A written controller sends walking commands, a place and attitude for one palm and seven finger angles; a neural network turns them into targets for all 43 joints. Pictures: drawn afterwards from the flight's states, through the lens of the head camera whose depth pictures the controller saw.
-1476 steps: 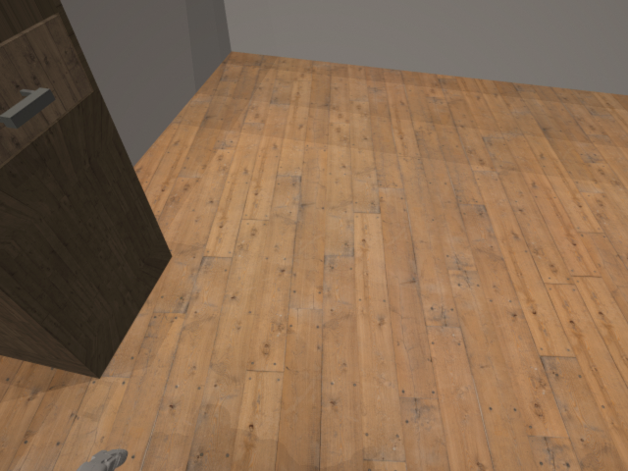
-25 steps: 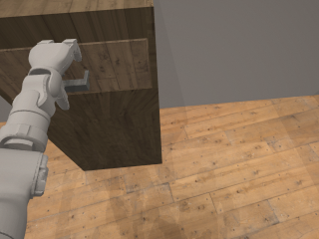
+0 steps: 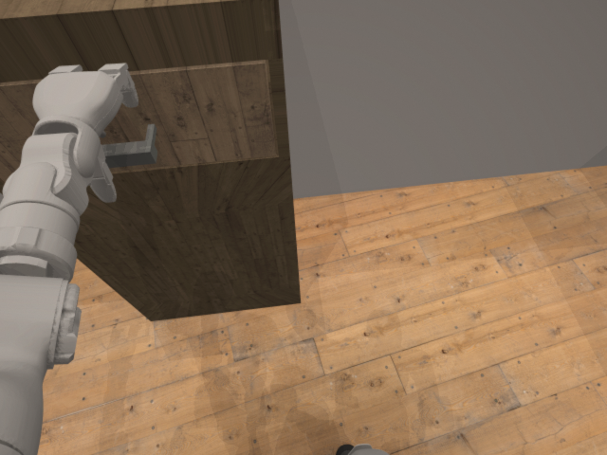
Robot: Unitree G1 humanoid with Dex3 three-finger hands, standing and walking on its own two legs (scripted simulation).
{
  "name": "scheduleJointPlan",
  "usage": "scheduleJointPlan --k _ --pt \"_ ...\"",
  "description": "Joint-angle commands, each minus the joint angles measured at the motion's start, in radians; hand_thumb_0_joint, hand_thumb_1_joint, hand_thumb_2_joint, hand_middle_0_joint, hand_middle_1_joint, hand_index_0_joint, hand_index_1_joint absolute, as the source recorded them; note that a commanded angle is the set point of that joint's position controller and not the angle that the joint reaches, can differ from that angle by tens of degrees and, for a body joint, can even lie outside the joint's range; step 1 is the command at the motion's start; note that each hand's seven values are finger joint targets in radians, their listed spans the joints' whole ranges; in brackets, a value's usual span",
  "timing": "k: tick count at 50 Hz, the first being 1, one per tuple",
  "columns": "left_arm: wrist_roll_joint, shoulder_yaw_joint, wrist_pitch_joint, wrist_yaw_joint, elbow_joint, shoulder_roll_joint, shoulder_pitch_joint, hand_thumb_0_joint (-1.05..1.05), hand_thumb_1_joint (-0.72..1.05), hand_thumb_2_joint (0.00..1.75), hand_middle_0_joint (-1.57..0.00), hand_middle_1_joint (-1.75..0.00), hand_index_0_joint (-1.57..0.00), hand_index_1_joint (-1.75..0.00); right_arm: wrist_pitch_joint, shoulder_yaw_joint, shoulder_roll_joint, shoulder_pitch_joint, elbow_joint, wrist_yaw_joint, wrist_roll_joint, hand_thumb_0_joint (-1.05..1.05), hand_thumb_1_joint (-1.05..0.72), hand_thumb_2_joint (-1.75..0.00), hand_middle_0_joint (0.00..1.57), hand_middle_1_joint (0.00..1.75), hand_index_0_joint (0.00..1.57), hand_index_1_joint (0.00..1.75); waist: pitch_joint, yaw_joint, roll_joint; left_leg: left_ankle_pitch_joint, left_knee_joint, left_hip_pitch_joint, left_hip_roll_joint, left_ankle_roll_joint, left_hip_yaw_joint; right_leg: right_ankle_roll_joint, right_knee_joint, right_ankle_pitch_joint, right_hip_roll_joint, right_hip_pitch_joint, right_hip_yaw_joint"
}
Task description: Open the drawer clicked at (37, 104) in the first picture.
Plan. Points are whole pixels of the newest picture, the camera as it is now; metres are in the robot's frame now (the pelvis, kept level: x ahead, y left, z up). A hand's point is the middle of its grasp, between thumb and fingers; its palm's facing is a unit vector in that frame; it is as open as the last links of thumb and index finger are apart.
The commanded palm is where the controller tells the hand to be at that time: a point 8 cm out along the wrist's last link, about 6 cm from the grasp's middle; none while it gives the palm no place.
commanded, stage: lower the fingers behind the handle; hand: left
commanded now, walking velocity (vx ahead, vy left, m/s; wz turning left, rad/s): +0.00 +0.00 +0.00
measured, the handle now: (116, 144) +0.55 +0.25 +0.07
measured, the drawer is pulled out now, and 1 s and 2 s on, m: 0.00 0.00 0.00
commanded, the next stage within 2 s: lift the fingers back up to retry in 1.40 s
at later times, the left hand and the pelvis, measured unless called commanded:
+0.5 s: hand (98, 146) +0.51 +0.25 +0.11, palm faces +0.00 +0.03 -1.00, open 13.6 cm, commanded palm +0.49 +0.26 +0.14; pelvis +0.00 +0.01 -0.01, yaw +0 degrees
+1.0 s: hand (104, 165) +0.50 +0.26 +0.08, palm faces -0.01 +0.04 -1.00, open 13.8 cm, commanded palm +0.48 +0.26 +0.10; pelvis +0.00 +0.01 -0.01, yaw +0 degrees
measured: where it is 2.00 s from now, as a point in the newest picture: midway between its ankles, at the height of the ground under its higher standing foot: outside the picture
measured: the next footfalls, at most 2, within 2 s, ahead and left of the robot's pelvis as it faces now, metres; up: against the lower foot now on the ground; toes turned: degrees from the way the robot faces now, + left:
none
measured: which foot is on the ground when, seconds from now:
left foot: down 0.00-1.00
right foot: down 0.00-1.00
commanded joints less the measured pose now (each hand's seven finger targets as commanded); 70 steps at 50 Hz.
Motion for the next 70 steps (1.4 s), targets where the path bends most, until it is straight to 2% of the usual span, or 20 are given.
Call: scheduleJointPlan --k 1,6,11,14,15,22,25,28,33,35,37,39,46,48,50,51,56,58,62,70 --pt "-0.004 0.081 0.04 0.044 -0.126 0.305 -0.378 0.0 -0.5 0.3 -0.3 -1.2 -0.3 -1.2 -0.027 -0.054 -0.144 0.094 -0.071 -0.008 -0.003 0.0 -0.9 -0.9 0.2 0.3 0.2 0.3 -0.385 0.015 -0.037 0.262 -0.049 0.078 -0.026 0.017 -0.017 0.003 -0.038 0.216 0.006 0.298 0.02" --pt "-0.004 0.076 0.055 0.045 -0.102 0.31 -0.383 0.0 -0.5 0.3 -0.3 -1.2 -0.3 -1.2 -0.025 -0.052 -0.152 0.098 -0.066 -0.009 -0.001 0.0 -0.9 -0.9 0.2 0.3 0.2 0.3 -0.364 0.005 -0.077 0.227 -0.049 0.047 -0.026 0.019 -0.016 0.008 -0.042 0.192 0.006 0.29 0.022" --pt "0.001 0.062 0.014 0.046 -0.151 0.283 -0.414 0.0 -0.5 0.3 -0.3 -1.2 -0.3 -1.2 -0.033 -0.062 -0.145 0.121 -0.061 -0.012 -0.011 0.0 -0.9 -0.9 0.2 0.3 0.2 0.3 -0.407 -0.007 -0.011 0.285 -0.023 0.107 -0.024 0.02 -0.026 0.001 -0.025 0.214 0.01 0.248 0.017" --pt "0.001 0.046 0.023 0.052 -0.106 0.246 -0.391 0.0 -0.5 0.3 -0.3 -1.2 -0.3 -1.2 -0.03 -0.063 -0.148 0.133 -0.05 -0.006 -0.011 0.0 -0.9 -0.9 0.2 0.3 0.2 0.3 -0.367 -0.017 -0.043 0.298 -0.017 0.099 -0.019 0.016 -0.033 -0.001 -0.024 0.203 0.016 0.203 0.005" --pt "0.0 0.021 0.028 0.055 -0.1 0.227 -0.4 0.0 -0.5 0.3 -0.3 -1.2 -0.3 -1.2 -0.029 -0.061 -0.148 0.135 -0.048 -0.002 -0.011 0.0 -0.9 -0.9 0.2 0.3 0.2 0.3 -0.353 -0.024 -0.016 0.284 -0.018 0.095 -0.019 0.014 -0.034 -0.001 -0.021 0.187 0.016 0.18 0.004" --pt "0.004 0.022 0.062 0.063 -0.075 0.206 -0.351 0.0 -0.5 0.3 -0.3 -1.2 -0.3 -1.2 -0.015 -0.061 -0.149 0.137 -0.05 0.009 -0.015 0.0 -0.9 -0.9 0.2 0.3 0.2 0.3 -0.365 -0.007 -0.043 0.318 -0.005 0.079 -0.019 0.012 -0.036 -0.005 -0.001 0.21 0.02 0.184 -0.005" --pt "0.001 -0.026 0.079 0.058 -0.034 0.148 -0.347 0.0 -0.5 0.3 -0.3 -1.2 -0.3 -1.2 -0.01 -0.06 -0.149 0.135 -0.048 0.012 -0.012 0.0 -0.9 -0.9 0.2 0.3 0.2 0.3 -0.297 -0.03 -0.061 0.269 -0.009 0.065 -0.016 0.013 -0.038 -0.004 -0.012 0.162 0.022 0.134 -0.011" --pt "0.006 0.017 0.067 0.057 -0.062 0.219 -0.385 0.0 -0.5 0.3 -0.3 -1.2 -0.3 -1.2 -0.013 -0.056 -0.154 0.134 -0.056 0.006 -0.012 0.0 -0.9 -0.9 0.2 0.3 0.2 0.3 -0.318 -0.029 -0.075 0.225 -0.004 0.031 -0.021 0.019 -0.04 -0.002 -0.005 0.146 0.018 0.153 -0.001" --pt "0.012 -0.016 0.068 0.058 -0.034 0.165 -0.332 0.0 -0.5 0.3 -0.3 -1.2 -0.3 -1.2 -0.011 -0.058 -0.147 0.149 -0.06 0.011 -0.016 0.0 -0.9 -0.9 0.2 0.3 0.2 0.3 -0.339 -0.024 -0.044 0.25 0.016 0.043 -0.019 0.013 -0.039 -0.006 0.014 0.149 0.023 0.125 -0.008" --pt "0.015 0.004 0.066 0.061 -0.027 0.194 -0.334 0.0 -0.5 0.3 -0.3 -1.2 -0.3 -1.2 -0.008 -0.059 -0.151 0.152 -0.056 0.01 -0.017 0.0 -0.9 -0.9 0.2 0.3 0.2 0.3 -0.338 -0.029 -0.067 0.245 0.022 0.022 -0.02 0.016 -0.039 -0.004 0.018 0.16 0.022 0.13 -0.005" --pt "0.008 -0.011 0.038 0.056 -0.098 0.163 -0.36 0.0 -0.5 0.3 -0.3 -1.2 -0.3 -1.2 -0.012 -0.063 -0.145 0.15 -0.067 0.01 -0.02 0.0 -0.9 -0.9 0.2 0.3 0.2 0.3 -0.38 -0.026 -0.026 0.256 0.031 0.049 -0.021 0.016 -0.042 -0.007 0.025 0.163 0.023 0.128 -0.002" --pt "-0.001 0.047 -0.012 0.066 -0.177 0.219 -0.39 0.0 -0.5 0.3 -0.3 -1.2 -0.3 -1.2 -0.016 -0.07 -0.143 0.153 -0.066 0.006 -0.027 0.0 -0.9 -0.9 0.2 0.3 0.2 0.3 -0.426 -0.023 -0.025 0.286 0.047 0.074 -0.019 0.018 -0.05 -0.008 0.035 0.181 0.025 0.145 0.001" --pt "0.0 0.012 0.018 0.101 -0.071 0.165 -0.303 0.0 -0.5 0.3 -0.3 -1.2 -0.3 -1.2 -0.017 -0.069 -0.146 0.163 -0.042 0.015 -0.023 0.0 -0.9 -0.9 0.2 0.3 0.2 0.3 -0.347 -0.023 -0.038 0.256 0.047 0.02 -0.019 0.013 -0.048 -0.007 0.038 0.151 0.028 0.098 -0.008" --pt "0.001 0.035 0.038 0.11 -0.035 0.197 -0.286 0.0 -0.5 0.3 -0.3 -1.2 -0.3 -1.2 -0.015 -0.066 -0.152 0.162 -0.036 0.017 -0.023 0.0 -0.9 -0.9 0.2 0.3 0.2 0.3 -0.336 -0.022 -0.06 0.22 0.046 -0.011 -0.02 0.015 -0.043 -0.005 0.036 0.136 0.027 0.104 -0.003" --pt "0.001 0.005 0.052 0.108 -0.017 0.177 -0.314 0.0 -0.5 0.3 -0.3 -1.2 -0.3 -1.2 -0.017 -0.065 -0.153 0.17 -0.031 0.015 -0.022 0.0 -0.9 -0.9 0.2 0.3 0.2 0.3 -0.326 -0.04 -0.066 0.211 0.048 -0.025 -0.022 0.017 -0.04 -0.002 0.033 0.138 0.024 0.097 -0.001" --pt "-0.002 0.042 0.058 0.105 -0.015 0.221 -0.295 0.0 -0.5 0.3 -0.3 -1.2 -0.3 -1.2 -0.014 -0.062 -0.159 0.167 -0.031 0.015 -0.021 0.0 -0.9 -0.9 0.2 0.3 0.2 0.3 -0.34 -0.023 -0.066 0.21 0.049 -0.037 -0.024 0.017 -0.038 -0.003 0.039 0.146 0.024 0.118 0.001" --pt "0.004 0.041 0.059 0.08 -0.036 0.226 -0.262 0.0 -0.5 0.3 -0.3 -1.2 -0.3 -1.2 -0.004 -0.061 -0.154 0.162 -0.048 0.013 -0.021 0.0 -0.9 -0.9 0.2 0.3 0.2 0.3 -0.389 -0.009 -0.051 0.257 0.057 -0.018 -0.024 0.016 -0.031 -0.002 0.049 0.193 0.025 0.153 0.003" --pt "0.001 0.027 0.053 0.075 -0.038 0.215 -0.285 0.0 -0.5 0.3 -0.3 -1.2 -0.3 -1.2 -0.006 -0.059 -0.153 0.157 -0.052 0.011 -0.018 0.0 -0.9 -0.9 0.2 0.3 0.2 0.3 -0.349 -0.024 -0.067 0.216 0.05 -0.035 -0.022 0.018 -0.034 0.0 0.04 0.165 0.023 0.138 0.002" --pt "-0.008 0.023 0.039 0.067 -0.038 0.207 -0.256 0.0 -0.5 0.3 -0.3 -1.2 -0.3 -1.2 -0.008 -0.058 -0.15 0.151 -0.063 0.005 -0.015 0.0 -0.9 -0.9 0.2 0.3 0.2 0.3 -0.337 -0.02 -0.08 0.195 0.049 -0.04 -0.024 0.02 -0.031 0.001 0.037 0.149 0.022 0.14 0.005" --pt "-0.01 0.035 0.024 0.08 -0.066 0.219 -0.278 0.0 -0.5 0.3 -0.3 -1.2 -0.3 -1.2 -0.014 -0.062 -0.151 0.163 -0.055 0.007 -0.019 0.0 -0.9 -0.9 0.2 0.3 0.2 0.3 -0.371 -0.02 -0.057 0.224 0.058 -0.019 -0.023 0.019 -0.031 0.001 0.043 0.167 0.022 0.136 0.007"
